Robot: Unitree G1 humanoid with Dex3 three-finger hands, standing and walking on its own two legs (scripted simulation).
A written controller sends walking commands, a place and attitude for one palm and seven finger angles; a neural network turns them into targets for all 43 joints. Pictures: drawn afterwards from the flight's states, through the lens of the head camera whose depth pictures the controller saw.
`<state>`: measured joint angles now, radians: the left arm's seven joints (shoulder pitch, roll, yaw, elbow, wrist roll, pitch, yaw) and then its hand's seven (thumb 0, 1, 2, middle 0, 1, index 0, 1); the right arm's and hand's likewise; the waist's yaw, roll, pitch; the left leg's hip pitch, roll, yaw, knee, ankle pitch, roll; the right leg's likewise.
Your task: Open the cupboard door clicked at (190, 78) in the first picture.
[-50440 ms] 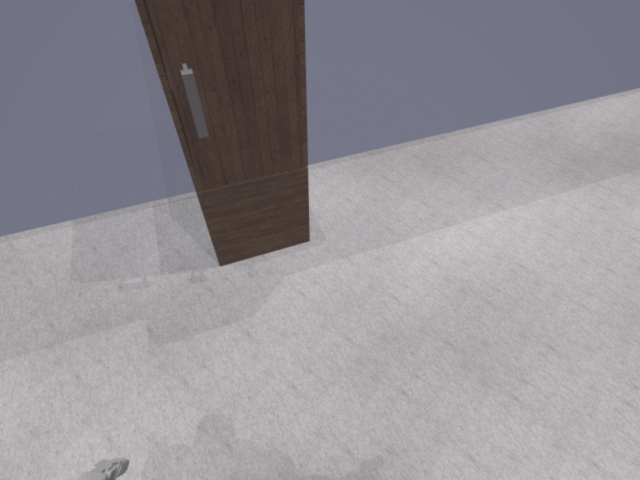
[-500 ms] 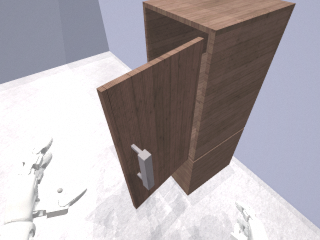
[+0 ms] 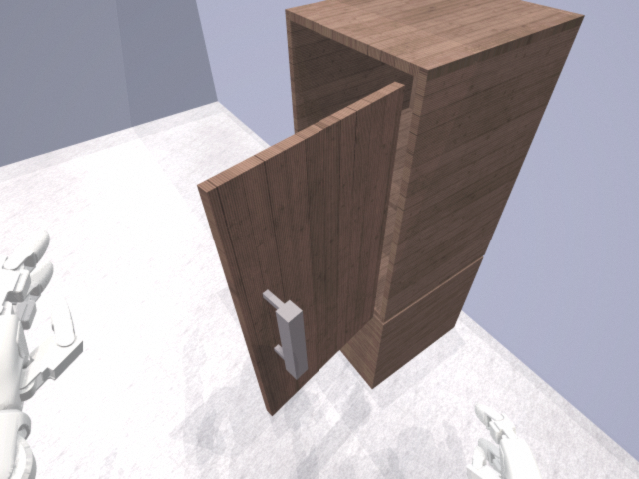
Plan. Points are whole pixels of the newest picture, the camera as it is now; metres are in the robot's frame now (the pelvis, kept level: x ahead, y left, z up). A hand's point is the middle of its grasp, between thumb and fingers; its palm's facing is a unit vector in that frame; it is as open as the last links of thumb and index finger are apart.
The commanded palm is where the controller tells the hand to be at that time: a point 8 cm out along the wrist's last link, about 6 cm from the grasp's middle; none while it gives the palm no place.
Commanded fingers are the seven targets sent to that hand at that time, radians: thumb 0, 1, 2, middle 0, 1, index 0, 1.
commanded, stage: draw the hand back to the body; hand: left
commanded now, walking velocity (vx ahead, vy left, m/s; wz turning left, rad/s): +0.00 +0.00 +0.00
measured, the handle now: (283, 334) +0.33 +0.11 -0.05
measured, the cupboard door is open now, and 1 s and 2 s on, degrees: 100 100 100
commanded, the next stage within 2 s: step back with the hand held close in 0.16 s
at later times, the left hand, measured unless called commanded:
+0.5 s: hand (81, 340) +0.19 +0.26 +0.15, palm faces +0.39 -0.78 -0.48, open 7.4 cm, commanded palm +0.13 +0.30 +0.17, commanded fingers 0.00 0.90 0.90 -0.20 -0.30 -0.20 -0.30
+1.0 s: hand (3, 428) +0.11 +0.28 +0.15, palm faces +0.46 -0.75 -0.48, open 7.4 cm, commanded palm +0.05 +0.31 +0.17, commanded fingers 0.00 0.90 0.90 -0.20 -0.30 -0.20 -0.30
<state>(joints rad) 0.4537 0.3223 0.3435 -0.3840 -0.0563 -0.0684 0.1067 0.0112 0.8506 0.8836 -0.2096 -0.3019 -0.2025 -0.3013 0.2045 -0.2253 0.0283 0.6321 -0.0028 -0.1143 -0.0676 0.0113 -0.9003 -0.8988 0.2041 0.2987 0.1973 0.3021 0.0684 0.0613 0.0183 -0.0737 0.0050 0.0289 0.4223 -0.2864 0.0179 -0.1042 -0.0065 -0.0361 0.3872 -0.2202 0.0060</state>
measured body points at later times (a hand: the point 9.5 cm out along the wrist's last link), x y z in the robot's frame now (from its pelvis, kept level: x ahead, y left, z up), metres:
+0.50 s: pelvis -0.02 +0.00 +0.00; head +0.00 -0.02 +0.45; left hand +0.16 +0.30 +0.18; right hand +0.17 -0.24 -0.08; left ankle -0.03 +0.10 -0.74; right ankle +0.00 -0.12 -0.74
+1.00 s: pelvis -0.09 +0.01 -0.02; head -0.08 +0.02 +0.43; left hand +0.08 +0.32 +0.18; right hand +0.08 -0.23 -0.09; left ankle -0.03 +0.10 -0.74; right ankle +0.00 -0.12 -0.74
